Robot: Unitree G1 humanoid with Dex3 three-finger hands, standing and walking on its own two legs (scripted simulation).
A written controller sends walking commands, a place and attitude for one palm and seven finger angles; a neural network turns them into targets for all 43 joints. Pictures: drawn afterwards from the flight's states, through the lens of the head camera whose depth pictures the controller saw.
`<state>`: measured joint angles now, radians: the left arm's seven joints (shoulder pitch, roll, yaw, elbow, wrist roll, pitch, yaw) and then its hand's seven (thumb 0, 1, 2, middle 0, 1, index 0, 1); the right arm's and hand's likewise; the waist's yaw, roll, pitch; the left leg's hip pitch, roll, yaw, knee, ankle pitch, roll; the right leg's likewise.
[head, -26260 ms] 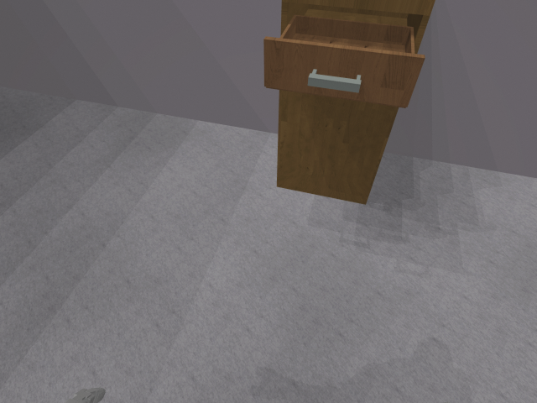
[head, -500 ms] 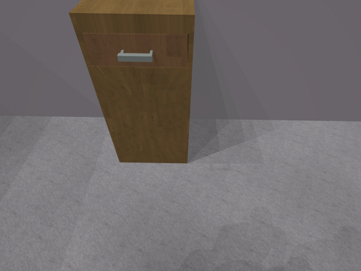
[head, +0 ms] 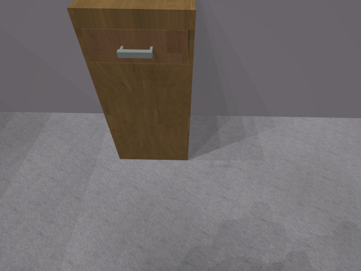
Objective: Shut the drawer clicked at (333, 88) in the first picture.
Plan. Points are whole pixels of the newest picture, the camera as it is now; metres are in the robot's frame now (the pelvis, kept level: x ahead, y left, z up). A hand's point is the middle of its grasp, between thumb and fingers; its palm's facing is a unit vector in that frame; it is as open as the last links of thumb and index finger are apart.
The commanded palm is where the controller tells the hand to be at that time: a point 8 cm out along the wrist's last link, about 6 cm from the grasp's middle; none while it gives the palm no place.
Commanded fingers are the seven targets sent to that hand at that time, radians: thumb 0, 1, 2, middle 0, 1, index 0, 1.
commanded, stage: look to check the result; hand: left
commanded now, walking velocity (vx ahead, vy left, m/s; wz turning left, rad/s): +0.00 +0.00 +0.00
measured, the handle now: (135, 51) +0.89 +0.23 +0.04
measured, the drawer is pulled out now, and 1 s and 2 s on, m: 0.00 0.00 0.00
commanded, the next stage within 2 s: stand and wait in 0.06 s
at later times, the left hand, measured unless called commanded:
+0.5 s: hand out of the picture +0.00 +0.17 -0.17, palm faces +0.04 -0.98 -0.20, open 7.3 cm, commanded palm none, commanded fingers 0.00 0.90 0.90 -0.20 -0.30 -0.20 -0.30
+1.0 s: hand out of the picture +0.02 +0.16 -0.17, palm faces +0.03 -0.98 -0.21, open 7.3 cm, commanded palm none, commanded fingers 0.00 0.90 0.90 -0.20 -0.30 -0.20 -0.30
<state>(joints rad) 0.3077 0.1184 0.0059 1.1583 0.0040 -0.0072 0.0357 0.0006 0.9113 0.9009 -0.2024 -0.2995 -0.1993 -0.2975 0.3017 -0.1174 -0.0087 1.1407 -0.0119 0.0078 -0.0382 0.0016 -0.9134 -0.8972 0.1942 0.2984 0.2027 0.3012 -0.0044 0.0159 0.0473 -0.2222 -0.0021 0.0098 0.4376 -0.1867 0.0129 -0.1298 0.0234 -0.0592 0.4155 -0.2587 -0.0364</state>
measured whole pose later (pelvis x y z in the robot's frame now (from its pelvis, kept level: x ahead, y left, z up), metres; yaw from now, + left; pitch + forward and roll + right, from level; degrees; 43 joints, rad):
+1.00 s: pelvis +0.02 -0.02 +0.00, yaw +0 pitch -2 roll +0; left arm 0.26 0.15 0.01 1.16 0.00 -0.01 0.03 0.00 0.91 0.90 -0.20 -0.30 -0.20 -0.30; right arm 0.24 -0.16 -0.01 1.15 -0.01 0.00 -0.04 0.00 -0.91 -0.90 0.20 0.30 0.20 0.30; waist 0.00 0.02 0.05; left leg -0.17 0.01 0.01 0.39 -0.19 -0.01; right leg -0.08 0.04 -0.06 0.37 -0.26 -0.05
